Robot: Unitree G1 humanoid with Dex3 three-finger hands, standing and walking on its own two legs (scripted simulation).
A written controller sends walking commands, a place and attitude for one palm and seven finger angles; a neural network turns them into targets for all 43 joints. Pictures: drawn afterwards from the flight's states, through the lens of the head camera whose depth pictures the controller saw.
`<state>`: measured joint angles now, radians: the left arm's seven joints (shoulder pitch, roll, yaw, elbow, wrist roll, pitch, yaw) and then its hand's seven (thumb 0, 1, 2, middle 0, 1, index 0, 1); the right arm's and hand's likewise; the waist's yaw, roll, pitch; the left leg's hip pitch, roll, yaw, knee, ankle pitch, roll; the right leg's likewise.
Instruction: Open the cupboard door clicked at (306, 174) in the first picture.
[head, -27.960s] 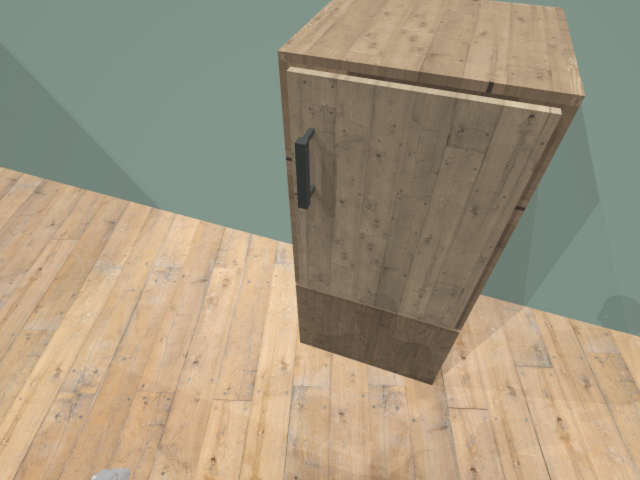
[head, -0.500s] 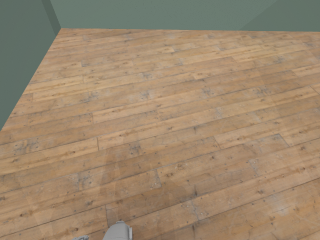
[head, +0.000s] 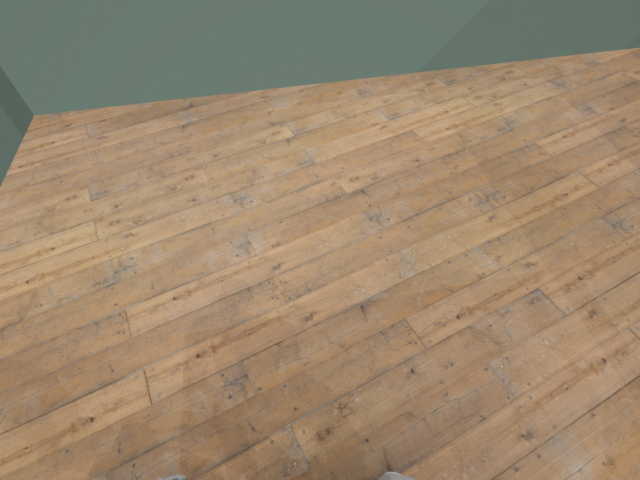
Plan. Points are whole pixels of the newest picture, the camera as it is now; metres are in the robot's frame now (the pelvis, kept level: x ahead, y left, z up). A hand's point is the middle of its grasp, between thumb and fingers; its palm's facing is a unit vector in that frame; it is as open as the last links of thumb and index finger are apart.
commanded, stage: walk to a spot facing it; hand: left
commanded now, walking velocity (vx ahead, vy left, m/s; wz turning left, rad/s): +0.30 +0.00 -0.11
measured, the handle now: out of the picture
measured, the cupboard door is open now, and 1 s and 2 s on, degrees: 41 41 41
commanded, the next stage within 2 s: turn to face it in 0.06 s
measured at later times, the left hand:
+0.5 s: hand (210, 418) +0.23 +0.19 -0.18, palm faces +0.15 -0.98 -0.16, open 7.3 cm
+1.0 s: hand (228, 394) +0.26 +0.16 -0.15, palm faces +0.42 -0.88 -0.24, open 7.4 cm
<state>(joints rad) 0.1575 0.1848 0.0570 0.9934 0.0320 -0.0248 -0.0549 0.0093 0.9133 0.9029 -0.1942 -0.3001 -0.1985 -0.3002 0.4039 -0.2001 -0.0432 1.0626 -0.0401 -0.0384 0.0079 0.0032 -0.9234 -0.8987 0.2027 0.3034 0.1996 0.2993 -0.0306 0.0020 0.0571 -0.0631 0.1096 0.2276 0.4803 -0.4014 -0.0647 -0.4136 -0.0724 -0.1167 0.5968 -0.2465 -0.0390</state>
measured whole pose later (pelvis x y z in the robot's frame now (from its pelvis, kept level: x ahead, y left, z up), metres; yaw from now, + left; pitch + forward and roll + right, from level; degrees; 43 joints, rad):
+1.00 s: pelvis +0.29 -0.04 +0.01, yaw +26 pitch +1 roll +3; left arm 0.22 0.20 0.04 0.90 0.03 -0.01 0.01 0.01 0.91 0.90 -0.20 -0.30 -0.20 -0.30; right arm 0.12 -0.26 -0.08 0.93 -0.02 0.07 0.03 0.01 -0.91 -0.90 0.20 0.30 0.19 0.30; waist -0.01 -0.04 0.11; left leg -0.43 0.01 0.09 0.85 -0.44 -0.06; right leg -0.20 -0.14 -0.20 0.54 -0.35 0.02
